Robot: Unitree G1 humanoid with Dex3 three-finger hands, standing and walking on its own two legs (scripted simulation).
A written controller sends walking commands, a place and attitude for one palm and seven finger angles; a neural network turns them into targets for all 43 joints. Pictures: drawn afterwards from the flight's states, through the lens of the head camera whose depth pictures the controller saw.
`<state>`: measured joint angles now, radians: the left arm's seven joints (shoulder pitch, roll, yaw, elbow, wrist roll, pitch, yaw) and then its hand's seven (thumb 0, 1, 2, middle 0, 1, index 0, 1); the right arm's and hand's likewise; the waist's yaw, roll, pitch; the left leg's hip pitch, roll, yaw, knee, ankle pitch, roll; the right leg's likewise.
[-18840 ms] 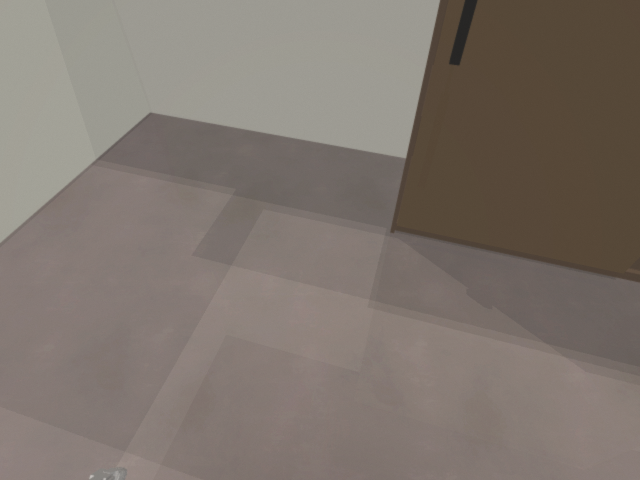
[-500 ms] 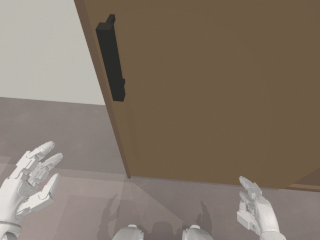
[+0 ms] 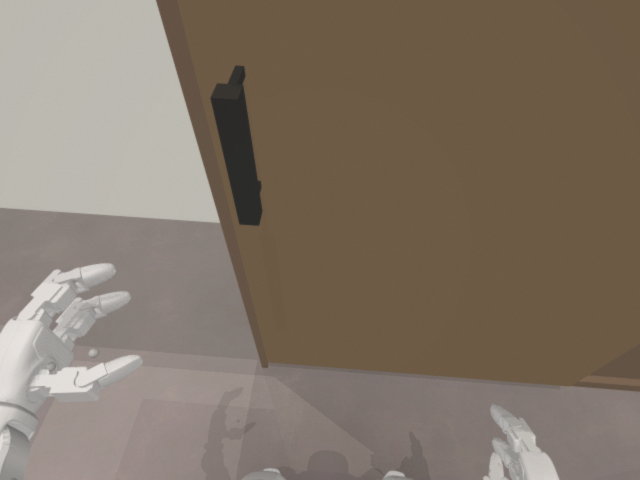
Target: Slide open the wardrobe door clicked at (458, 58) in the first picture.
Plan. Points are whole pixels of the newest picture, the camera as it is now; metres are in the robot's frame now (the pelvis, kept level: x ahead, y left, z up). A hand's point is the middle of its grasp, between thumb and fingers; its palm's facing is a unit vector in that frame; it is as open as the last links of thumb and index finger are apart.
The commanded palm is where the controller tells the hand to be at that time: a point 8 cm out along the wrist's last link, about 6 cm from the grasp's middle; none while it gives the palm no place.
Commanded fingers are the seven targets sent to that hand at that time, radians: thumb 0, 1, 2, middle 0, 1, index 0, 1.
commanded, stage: raise the hand with hooked fingers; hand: left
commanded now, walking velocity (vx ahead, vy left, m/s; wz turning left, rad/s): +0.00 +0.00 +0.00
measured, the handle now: (245, 151) +0.47 +0.14 +0.15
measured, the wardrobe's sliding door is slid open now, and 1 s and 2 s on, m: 0.00 0.00 0.00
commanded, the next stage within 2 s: move the hooked fingers beside the handle in 1.24 s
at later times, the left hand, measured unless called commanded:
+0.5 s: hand (60, 281) +0.27 +0.28 +0.15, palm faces +0.06 -1.00 -0.07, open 13.8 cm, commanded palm +0.24 +0.33 +0.15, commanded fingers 0.00 -0.50 0.30 -0.30 -1.20 -0.30 -1.20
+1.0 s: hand (70, 242) +0.29 +0.27 +0.18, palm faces +0.06 -1.00 -0.04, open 14.0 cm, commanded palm +0.26 +0.31 +0.18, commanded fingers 0.00 -0.50 0.30 -0.30 -1.20 -0.30 -1.20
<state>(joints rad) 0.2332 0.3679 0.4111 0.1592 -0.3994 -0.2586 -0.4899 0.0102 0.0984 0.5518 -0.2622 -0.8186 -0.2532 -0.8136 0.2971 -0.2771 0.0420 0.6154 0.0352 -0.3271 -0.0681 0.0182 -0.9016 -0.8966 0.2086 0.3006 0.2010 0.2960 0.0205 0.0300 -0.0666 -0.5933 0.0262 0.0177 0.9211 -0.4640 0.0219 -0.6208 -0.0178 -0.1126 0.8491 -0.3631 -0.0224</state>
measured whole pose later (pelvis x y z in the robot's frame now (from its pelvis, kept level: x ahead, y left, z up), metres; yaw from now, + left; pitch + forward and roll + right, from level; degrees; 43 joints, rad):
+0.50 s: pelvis +0.02 +0.01 +0.03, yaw +1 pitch +3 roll -2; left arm 0.06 0.40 0.42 0.14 -0.36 -0.07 -0.47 0.00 -0.44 0.32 -0.30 -1.17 -0.29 -1.16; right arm 0.24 -0.25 0.08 0.61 0.04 -0.31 -0.10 0.02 -0.90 -0.90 0.21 0.30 0.20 0.30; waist 0.06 0.04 -0.04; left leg -0.35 0.00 0.02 0.70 -0.39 0.03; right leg -0.37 -0.03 -0.11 0.63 -0.30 0.00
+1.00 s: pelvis +0.02 +0.00 +0.04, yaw +0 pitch +0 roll -1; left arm -0.05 0.42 0.46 0.21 -0.34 0.03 -0.47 -0.01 -0.50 0.30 -0.31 -1.20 -0.30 -1.20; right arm 0.25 -0.28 0.06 0.63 0.06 -0.26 -0.10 0.02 -0.90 -0.90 0.21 0.30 0.20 0.30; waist 0.05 0.05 -0.03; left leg -0.24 0.01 0.04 0.57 -0.34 0.02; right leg -0.29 -0.01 -0.10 0.54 -0.25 -0.02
